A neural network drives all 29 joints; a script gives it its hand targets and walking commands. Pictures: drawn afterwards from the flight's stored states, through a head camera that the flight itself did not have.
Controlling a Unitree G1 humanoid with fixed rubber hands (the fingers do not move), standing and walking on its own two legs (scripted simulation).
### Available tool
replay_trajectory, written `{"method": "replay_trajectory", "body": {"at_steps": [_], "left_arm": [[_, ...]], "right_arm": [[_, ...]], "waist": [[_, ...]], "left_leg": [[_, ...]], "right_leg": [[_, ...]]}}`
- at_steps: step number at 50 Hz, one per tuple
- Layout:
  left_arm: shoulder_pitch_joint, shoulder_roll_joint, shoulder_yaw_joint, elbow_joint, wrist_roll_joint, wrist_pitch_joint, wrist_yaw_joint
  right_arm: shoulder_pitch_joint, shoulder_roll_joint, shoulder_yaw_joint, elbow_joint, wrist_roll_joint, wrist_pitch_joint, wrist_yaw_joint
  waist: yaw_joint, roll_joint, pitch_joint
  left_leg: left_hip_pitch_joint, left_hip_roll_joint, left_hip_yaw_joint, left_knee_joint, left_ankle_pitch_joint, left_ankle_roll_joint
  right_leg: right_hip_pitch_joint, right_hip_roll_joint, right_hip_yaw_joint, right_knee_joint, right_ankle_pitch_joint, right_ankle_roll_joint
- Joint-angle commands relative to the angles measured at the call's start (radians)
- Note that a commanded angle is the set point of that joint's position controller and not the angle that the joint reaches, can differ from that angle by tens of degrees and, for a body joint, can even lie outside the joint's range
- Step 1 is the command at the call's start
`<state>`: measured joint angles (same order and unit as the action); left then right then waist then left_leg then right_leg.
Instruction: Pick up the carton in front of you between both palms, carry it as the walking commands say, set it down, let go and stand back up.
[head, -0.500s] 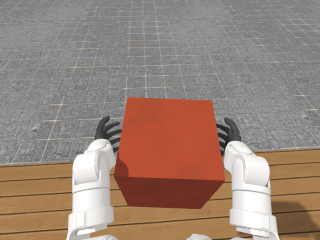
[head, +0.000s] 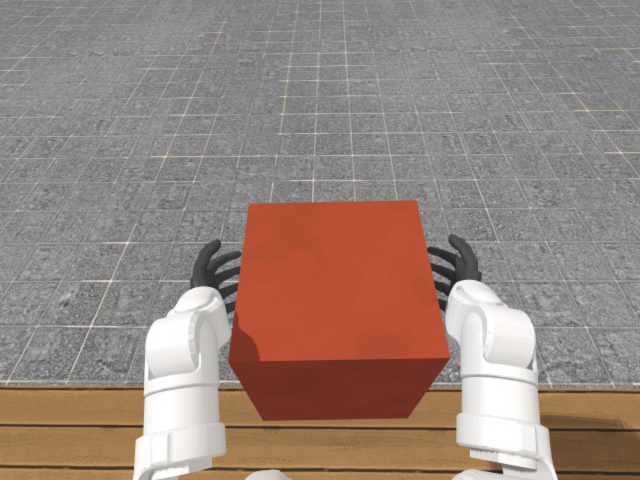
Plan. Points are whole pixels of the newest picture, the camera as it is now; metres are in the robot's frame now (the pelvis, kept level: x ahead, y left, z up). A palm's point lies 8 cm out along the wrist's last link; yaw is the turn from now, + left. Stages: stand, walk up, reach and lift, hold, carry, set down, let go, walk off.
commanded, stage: carry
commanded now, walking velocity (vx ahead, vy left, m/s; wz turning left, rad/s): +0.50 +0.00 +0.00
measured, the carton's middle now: (334, 318) +0.33 +0.01 +0.00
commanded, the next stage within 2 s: none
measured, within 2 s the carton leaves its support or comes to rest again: neither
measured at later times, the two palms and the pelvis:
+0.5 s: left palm (232, 153) +0.63 +0.20 +0.04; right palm (407, 159) +0.61 -0.11 +0.05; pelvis +0.29 +0.06 -0.03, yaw -1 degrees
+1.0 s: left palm (268, 90) +0.91 +0.17 +0.01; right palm (401, 88) +0.92 -0.14 +0.01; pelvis +0.59 +0.01 -0.05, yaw +0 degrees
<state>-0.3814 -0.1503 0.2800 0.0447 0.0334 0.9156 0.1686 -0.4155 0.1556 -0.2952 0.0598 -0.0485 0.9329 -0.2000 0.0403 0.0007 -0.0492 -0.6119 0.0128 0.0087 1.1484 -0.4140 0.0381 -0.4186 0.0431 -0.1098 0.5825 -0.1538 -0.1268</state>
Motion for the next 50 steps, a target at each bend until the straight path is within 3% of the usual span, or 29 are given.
{"method": "replay_trajectory", "body": {"at_steps": [1, 6, 11, 12, 14, 15, 16, 17, 18, 19, 20, 21, 23, 25, 28, 31, 36, 38, 40, 41, 42, 43, 44, 45, 46, 47, 48, 50], "left_arm": [[-0.703, -0.799, -0.668, -0.161, -0.207, -0.06, -0.013], [-0.621, -0.74, -0.677, -0.192, -0.213, -0.075, 0.001], [-0.556, -0.662, -0.66, -0.198, -0.189, -0.048, 0.025], [-0.545, -0.652, -0.654, -0.19, -0.179, -0.039, 0.029], [-0.54, -0.641, -0.646, -0.17, -0.167, -0.017, 0.034], [-0.556, -0.633, -0.642, -0.161, -0.162, -0.007, 0.037], [-0.56, -0.627, -0.633, -0.151, -0.159, 0.004, 0.041], [-0.542, -0.643, -0.625, -0.121, -0.167, 0.018, 0.041], [-0.567, -0.638, -0.625, -0.143, -0.182, 0.023, 0.044], [-0.619, -0.667, -0.615, -0.14, -0.19, 0.025, 0.044], [-0.639, -0.702, -0.601, -0.13, -0.178, 0.023, 0.042], [-0.638, -0.723, -0.583, -0.111, -0.159, 0.02, 0.038], [-0.645, -0.752, -0.569, -0.098, -0.128, 0.008, 0.03], [-0.642, -0.762, -0.576, -0.097, -0.114, -0.008, 0.027], [-0.633, -0.746, -0.584, -0.127, -0.112, -0.029, 0.029], [-0.618, -0.71, -0.593, -0.167, -0.124, -0.036, 0.034], [-0.547, -0.649, -0.575, -0.154, -0.105, -0.011, 0.036], [-0.527, -0.633, -0.56, -0.131, -0.093, 0.003, 0.033], [-0.499, -0.62, -0.537, -0.093, -0.074, 0.011, 0.031], [-0.491, -0.621, -0.527, -0.079, -0.063, 0.014, 0.029], [-0.5, -0.598, -0.51, -0.059, -0.049, 0.015, 0.033], [-0.477, -0.594, -0.502, -0.028, -0.052, 0.014, 0.041], [-0.462, -0.636, -0.518, -0.029, -0.065, 0.01, 0.039], [-0.512, -0.691, -0.539, -0.047, -0.084, 0.003, 0.03], [-0.589, -0.742, -0.575, -0.081, -0.115, -0.008, 0.016], [-0.651, -0.784, -0.608, -0.106, -0.147, -0.02, 0.003], [-0.691, -0.809, -0.632, -0.127, -0.171, -0.033, -0.008], [-0.716, -0.821, -0.658, -0.156, -0.193, -0.055, -0.018]], "right_arm": [[-0.599, 0.787, 0.606, -0.103, 0.121, -0.065, -0.001], [-0.558, 0.724, 0.614, -0.162, 0.132, -0.083, -0.009], [-0.515, 0.635, 0.595, -0.185, 0.13, -0.05, -0.012], [-0.502, 0.62, 0.584, -0.178, 0.125, -0.04, -0.012], [-0.462, 0.594, 0.557, -0.144, 0.11, -0.021, -0.015], [-0.441, 0.579, 0.542, -0.126, 0.1, -0.012, -0.016], [-0.419, 0.551, 0.524, -0.113, 0.093, -0.003, -0.017], [-0.461, 0.522, 0.513, -0.105, 0.079, 0.0, -0.034], [-0.421, 0.556, 0.517, -0.086, 0.088, 0.003, -0.037], [-0.456, 0.594, 0.527, -0.097, 0.104, 0.003, -0.03], [-0.518, 0.645, 0.558, -0.119, 0.134, 0.001, -0.017], [-0.586, 0.687, 0.592, -0.149, 0.163, -0.007, -0.002], [-0.676, 0.75, 0.637, -0.183, 0.204, -0.026, 0.021], [-0.688, 0.77, 0.659, -0.195, 0.221, -0.043, 0.031], [-0.66, 0.759, 0.674, -0.208, 0.229, -0.058, 0.03], [-0.624, 0.727, 0.677, -0.231, 0.23, -0.062, 0.023], [-0.535, 0.681, 0.663, -0.191, 0.196, -0.038, 0.01], [-0.519, 0.677, 0.659, -0.16, 0.179, -0.028, 0.005], [-0.519, 0.687, 0.655, -0.131, 0.166, -0.017, 0.003], [-0.533, 0.688, 0.651, -0.122, 0.162, -0.013, 0.002], [-0.553, 0.714, 0.649, -0.111, 0.162, -0.005, 0.004], [-0.533, 0.707, 0.641, -0.092, 0.161, 0.002, 0.005], [-0.559, 0.729, 0.643, -0.097, 0.171, -0.003, 0.004], [-0.594, 0.765, 0.634, -0.097, 0.172, -0.011, 0.004], [-0.614, 0.795, 0.622, -0.097, 0.161, -0.02, 0.006], [-0.619, 0.81, 0.612, -0.092, 0.146, -0.028, 0.008], [-0.62, 0.819, 0.611, -0.091, 0.141, -0.037, 0.01], [-0.605, 0.82, 0.619, -0.099, 0.133, -0.057, 0.009]], "waist": [[0.003, -0.088, -0.42], [0.04, -0.103, -0.41], [0.078, -0.104, -0.343], [0.071, -0.115, -0.333], [-0.001, -0.085, -0.368], [-0.043, -0.041, -0.413], [-0.036, 0.07, -0.471], [-0.096, 0.313, -0.58], [-0.104, 0.259, -0.57], [-0.111, 0.185, -0.503], [-0.103, 0.072, -0.455], [-0.089, 0.034, -0.414], [-0.066, 0.052, -0.403], [-0.068, 0.086, -0.413], [-0.087, 0.092, -0.416], [-0.107, 0.103, -0.408], [-0.144, 0.095, -0.339], [-0.122, 0.113, -0.318], [-0.048, 0.102, -0.375], [-0.011, 0.039, -0.432], [-0.007, -0.179, -0.559], [0.03, -0.285, -0.609], [0.03, -0.193, -0.564], [0.025, -0.115, -0.515], [0.013, -0.061, -0.469], [-0.002, -0.04, -0.45], [-0.013, -0.035, -0.445], [-0.02, -0.07, -0.441]], "left_leg": [[-0.117, 0.043, -0.008, -0.113, 0.089, -0.014], [-0.132, 0.025, 0.031, -0.33, 0.336, -0.006], [-0.018, -0.032, 0.086, -0.632, 0.509, 0.017], [0.043, -0.037, 0.089, -0.686, 0.53, 0.031], [0.323, -0.057, 0.135, -0.791, 0.608, 0.052], [0.527, 0.007, 0.081, -0.741, 0.637, 0.052], [0.749, 0.208, -0.135, -0.593, 0.944, 0.052], [1.04, 0.403, -0.494, -0.576, 0.877, 0.27], [0.991, 0.378, -0.592, -0.642, 0.56, 0.285], [0.886, 0.322, -0.533, -0.686, 0.456, 0.256], [0.793, 0.302, -0.476, -0.709, 0.452, 0.227], [0.697, 0.287, -0.425, -0.728, 0.487, 0.214], [0.597, 0.26, -0.344, -0.765, 0.462, 0.191], [0.61, 0.242, -0.291, -0.768, 0.528, 0.201], [0.686, 0.226, -0.227, -0.748, 0.703, 0.193], [0.745, 0.186, -0.162, -0.718, 0.836, 0.163], [0.794, 0.124, -0.095, -0.664, 0.869, 0.132], [0.728, 0.12, -0.065, -0.631, 0.866, 0.106], [0.611, 0.088, 0.017, -0.445, 0.898, 0.05], [0.444, 0.057, 0.044, -0.263, 0.645, 0.024], [0.14, 0.001, 0.039, -0.002, 0.094, -0.019], [-0.115, -0.115, 0.012, 0.241, -0.196, -0.046], [-0.196, -0.054, -0.036, 0.262, -0.14, -0.021], [-0.201, -0.023, -0.041, 0.217, -0.082, -0.012], [-0.186, 0.005, -0.037, 0.167, -0.04, -0.008], [-0.147, 0.033, -0.043, 0.116, -0.008, -0.007], [-0.103, 0.041, -0.034, 0.071, 0.013, -0.01], [-0.084, 0.053, -0.008, -0.012, 0.059, -0.021]], "right_leg": [[0.403, -0.3, 0.367, -0.195, 0.295, -0.133], [0.511, -0.233, 0.255, -0.133, 0.514, -0.08], [0.542, -0.179, 0.19, -0.056, 0.501, -0.039], [0.522, -0.18, 0.181, -0.026, 0.493, -0.027], [0.42, -0.143, 0.104, 0.157, 0.547, 0.024], [0.279, -0.116, 0.073, 0.317, 0.393, 0.052], [0.044, -0.074, 0.068, 0.491, -0.112, 0.081], [-0.287, 0.052, 0.091, 0.781, -0.47, 0.118], [-0.384, 0.013, 0.134, 0.844, -0.451, 0.092], [-0.399, -0.015, 0.139, 0.813, -0.398, 0.079], [-0.384, -0.046, 0.139, 0.76, -0.343, 0.081], [-0.356, -0.07, 0.142, 0.693, -0.302, 0.087], [-0.29, -0.091, 0.133, 0.594, -0.252, 0.101], [-0.3, -0.093, 0.112, 0.523, -0.204, 0.112], [-0.36, -0.098, 0.089, 0.41, -0.106, 0.118], [-0.369, -0.089, 0.069, 0.283, 0.039, 0.108], [-0.302, -0.031, -0.001, -0.008, 0.206, 0.081], [-0.138, -0.014, -0.015, -0.128, 0.266, 0.054], [0.187, 0.009, -0.063, -0.208, 0.324, 0.032], [0.412, -0.086, 0.036, -0.16, 0.367, 0.027], [0.75, -0.389, 0.39, 0.034, 0.667, -0.092], [0.86, -0.469, 0.666, -0.082, 0.409, -0.226], [0.795, -0.421, 0.667, -0.138, 0.177, -0.2], [0.699, -0.376, 0.596, -0.173, 0.134, -0.154], [0.606, -0.365, 0.534, -0.189, 0.177, -0.129], [0.522, -0.352, 0.487, -0.21, 0.154, -0.114], [0.465, -0.331, 0.446, -0.234, 0.114, -0.097], [0.425, -0.313, 0.374, -0.258, 0.117, -0.102]]}}
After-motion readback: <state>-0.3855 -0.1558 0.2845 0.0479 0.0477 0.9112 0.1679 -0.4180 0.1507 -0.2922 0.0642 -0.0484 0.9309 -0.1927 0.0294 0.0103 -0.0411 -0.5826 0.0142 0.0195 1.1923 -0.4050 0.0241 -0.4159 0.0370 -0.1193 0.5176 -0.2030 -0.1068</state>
